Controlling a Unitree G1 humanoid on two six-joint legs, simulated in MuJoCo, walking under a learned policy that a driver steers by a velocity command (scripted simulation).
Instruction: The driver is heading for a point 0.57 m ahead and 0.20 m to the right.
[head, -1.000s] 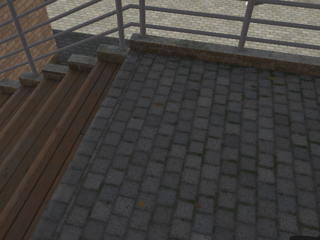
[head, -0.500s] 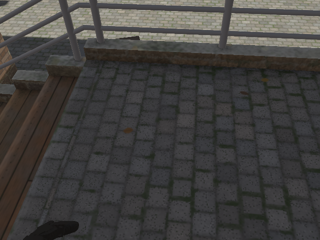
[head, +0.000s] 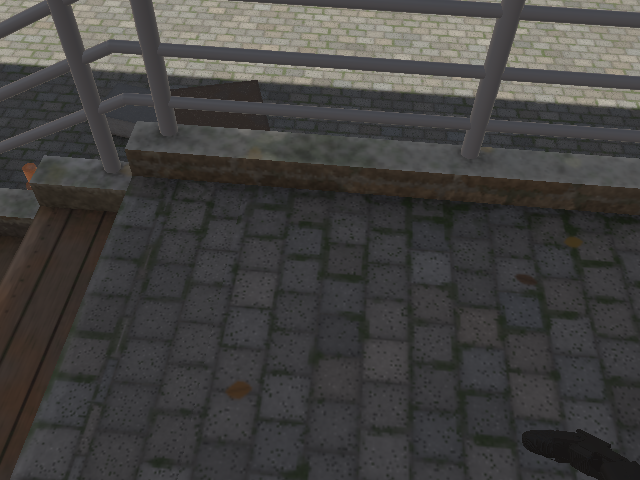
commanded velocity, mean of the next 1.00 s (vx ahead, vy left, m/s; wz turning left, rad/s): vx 0.64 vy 0.00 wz -0.54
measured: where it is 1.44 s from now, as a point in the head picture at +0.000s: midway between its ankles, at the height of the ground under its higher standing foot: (425, 353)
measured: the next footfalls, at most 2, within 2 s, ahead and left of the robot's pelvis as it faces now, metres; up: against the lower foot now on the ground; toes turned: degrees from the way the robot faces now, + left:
right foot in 0.38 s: +0.54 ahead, -0.11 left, +0.00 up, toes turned -22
left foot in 0.78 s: +0.91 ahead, -0.14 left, +0.00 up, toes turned -34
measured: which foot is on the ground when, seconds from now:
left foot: down 0.00-0.36, up 0.38-0.76, down 0.78-1.00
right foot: up 0.00-0.36, down 0.38-0.78, up 0.80-1.00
